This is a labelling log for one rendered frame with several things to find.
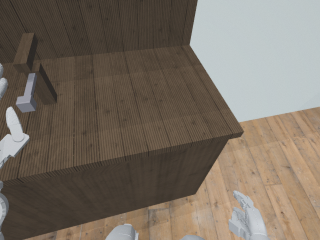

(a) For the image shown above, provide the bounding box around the robot left hand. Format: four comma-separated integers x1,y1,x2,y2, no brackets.
0,63,30,169

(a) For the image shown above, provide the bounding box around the left robot thigh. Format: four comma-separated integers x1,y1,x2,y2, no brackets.
105,225,139,240

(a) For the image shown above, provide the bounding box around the tap lever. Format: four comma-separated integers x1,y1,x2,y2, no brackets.
16,73,37,113

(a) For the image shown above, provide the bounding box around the robot right hand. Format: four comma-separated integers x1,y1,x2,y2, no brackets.
228,190,268,240

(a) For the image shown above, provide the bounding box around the counter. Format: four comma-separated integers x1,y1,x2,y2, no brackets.
0,0,244,240

